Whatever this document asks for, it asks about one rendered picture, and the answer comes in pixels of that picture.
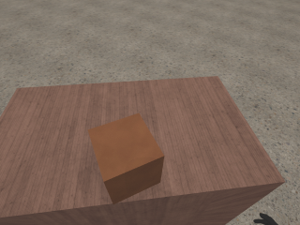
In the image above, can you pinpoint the pedestal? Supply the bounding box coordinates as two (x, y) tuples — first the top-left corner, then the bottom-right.
(0, 76), (285, 225)

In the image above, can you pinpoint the right robot hand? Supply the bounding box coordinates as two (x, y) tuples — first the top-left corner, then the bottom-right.
(253, 213), (278, 225)

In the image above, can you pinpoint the carton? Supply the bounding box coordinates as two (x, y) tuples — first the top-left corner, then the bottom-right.
(88, 113), (165, 204)

